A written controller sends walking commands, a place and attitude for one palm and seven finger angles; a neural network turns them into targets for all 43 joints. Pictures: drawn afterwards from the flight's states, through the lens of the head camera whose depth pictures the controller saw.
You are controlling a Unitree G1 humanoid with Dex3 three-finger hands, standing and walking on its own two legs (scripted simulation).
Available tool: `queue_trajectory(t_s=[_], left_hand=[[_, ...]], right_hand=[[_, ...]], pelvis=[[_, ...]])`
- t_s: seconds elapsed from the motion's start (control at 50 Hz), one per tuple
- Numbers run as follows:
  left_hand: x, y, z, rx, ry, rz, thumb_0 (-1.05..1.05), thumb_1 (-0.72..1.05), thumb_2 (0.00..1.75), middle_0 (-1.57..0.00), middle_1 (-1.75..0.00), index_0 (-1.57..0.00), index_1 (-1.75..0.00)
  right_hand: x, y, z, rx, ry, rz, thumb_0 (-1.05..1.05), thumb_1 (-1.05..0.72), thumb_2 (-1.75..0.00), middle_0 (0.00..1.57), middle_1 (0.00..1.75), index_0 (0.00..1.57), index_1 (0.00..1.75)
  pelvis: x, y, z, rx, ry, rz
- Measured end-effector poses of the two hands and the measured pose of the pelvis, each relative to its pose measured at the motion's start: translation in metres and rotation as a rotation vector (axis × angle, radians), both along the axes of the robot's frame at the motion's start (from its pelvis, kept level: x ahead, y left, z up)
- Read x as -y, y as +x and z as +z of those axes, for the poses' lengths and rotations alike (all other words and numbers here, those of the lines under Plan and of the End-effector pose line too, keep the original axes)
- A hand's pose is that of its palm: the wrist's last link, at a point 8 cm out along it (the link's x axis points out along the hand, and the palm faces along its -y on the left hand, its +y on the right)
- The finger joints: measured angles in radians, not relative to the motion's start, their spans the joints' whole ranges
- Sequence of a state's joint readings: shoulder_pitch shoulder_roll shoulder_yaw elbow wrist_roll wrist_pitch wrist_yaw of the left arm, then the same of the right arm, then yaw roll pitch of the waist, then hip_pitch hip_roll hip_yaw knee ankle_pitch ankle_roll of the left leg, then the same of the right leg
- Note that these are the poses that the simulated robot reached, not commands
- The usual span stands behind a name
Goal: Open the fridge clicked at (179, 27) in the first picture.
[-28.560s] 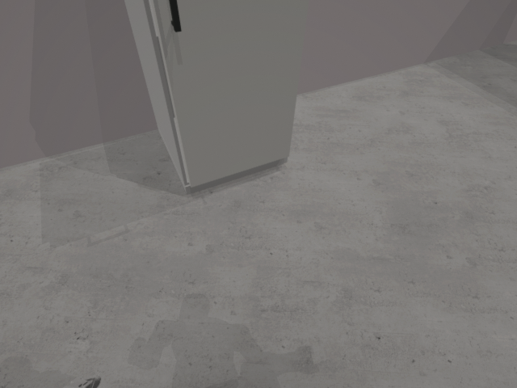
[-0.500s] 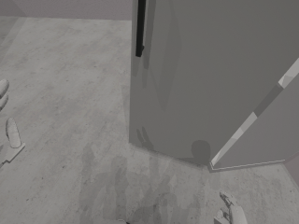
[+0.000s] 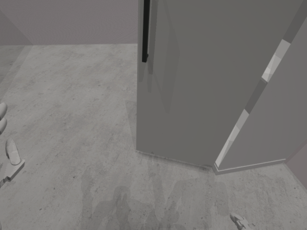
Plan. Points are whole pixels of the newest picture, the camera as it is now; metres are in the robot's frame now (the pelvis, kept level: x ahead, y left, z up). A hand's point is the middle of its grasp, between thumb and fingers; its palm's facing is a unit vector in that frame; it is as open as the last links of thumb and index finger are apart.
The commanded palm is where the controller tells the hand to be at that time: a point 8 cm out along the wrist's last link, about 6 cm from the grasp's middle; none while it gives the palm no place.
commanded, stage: stop stepping back and stand still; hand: left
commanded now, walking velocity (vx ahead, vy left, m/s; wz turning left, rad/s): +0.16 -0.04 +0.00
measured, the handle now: (147, 14) +0.80 +0.05 +0.27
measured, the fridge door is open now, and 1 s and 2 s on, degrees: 65 65 65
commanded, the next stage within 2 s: let the arm hang, fingers relaxed in 0.88 s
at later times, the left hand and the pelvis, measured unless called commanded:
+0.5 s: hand out of the picture +0.18 +0.30 +0.17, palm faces +0.45 -0.76 -0.46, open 7.4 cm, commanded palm +0.13 +0.34 +0.18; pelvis +0.00 +0.04 +0.00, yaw +1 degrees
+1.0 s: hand out of the picture +0.21 +0.31 +0.16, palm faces +0.42 -0.77 -0.48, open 7.4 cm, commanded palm none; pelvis +0.02 +0.04 +0.00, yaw +1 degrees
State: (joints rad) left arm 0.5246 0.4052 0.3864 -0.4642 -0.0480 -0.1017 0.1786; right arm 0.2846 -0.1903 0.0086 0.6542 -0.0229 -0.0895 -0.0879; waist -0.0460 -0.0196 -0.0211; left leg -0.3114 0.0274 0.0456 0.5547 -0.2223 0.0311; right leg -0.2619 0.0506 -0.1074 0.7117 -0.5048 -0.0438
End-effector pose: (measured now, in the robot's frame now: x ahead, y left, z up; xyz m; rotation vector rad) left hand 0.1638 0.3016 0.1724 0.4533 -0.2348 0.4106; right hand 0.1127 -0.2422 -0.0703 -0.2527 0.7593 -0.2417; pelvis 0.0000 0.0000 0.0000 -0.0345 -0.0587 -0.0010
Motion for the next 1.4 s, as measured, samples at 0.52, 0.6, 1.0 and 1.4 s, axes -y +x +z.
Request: queue_trajectory(t_s=[0.52,0.6,1.0,1.4], left_hand=[[-0.037,-0.022,0.017,-0.004,0.101,0.031,0.02,0.89,0.9,-0.21,-0.3,-0.22,-0.3],[-0.047,-0.013,0.011,-0.02,0.071,0.063,0.01,0.89,0.9,-0.21,-0.3,-0.22,-0.3],[-0.045,0.006,0.004,-0.084,0.082,0.031,0.01,0.89,0.9,-0.21,-0.3,-0.21,-0.3],[0.03,-0.135,-0.314,-1.505,-0.502,0.1,-0.02,1.0,0.9,-0.21,-0.3,-0.21,-0.3]], right_hand=[[-0.066,0.037,-0.014,0.007,0.082,0.13,0.02,-0.9,-0.9,0.2,0.3,0.2,0.3],[-0.07,0.051,-0.01,0.016,0.07,0.132,0.02,-0.9,-0.9,0.2,0.3,0.2,0.3],[-0.056,0.076,0.003,0.058,0.045,0.123,0.01,-0.9,-0.9,0.2,0.3,0.2,0.3],[-0.032,-0.119,-0.059,-0.68,0.096,-0.039,0.01,-0.91,-0.9,0.2,0.3,0.2,0.3]], pelvis=[[-0.037,-0.002,-0.002,-0.031,0.016,0.02],[-0.042,0.005,0.001,-0.034,0.021,0.018],[-0.043,0.015,0.004,-0.067,0.017,0.025],[-0.035,0.0,0.003,-0.057,0.021,0.026]])
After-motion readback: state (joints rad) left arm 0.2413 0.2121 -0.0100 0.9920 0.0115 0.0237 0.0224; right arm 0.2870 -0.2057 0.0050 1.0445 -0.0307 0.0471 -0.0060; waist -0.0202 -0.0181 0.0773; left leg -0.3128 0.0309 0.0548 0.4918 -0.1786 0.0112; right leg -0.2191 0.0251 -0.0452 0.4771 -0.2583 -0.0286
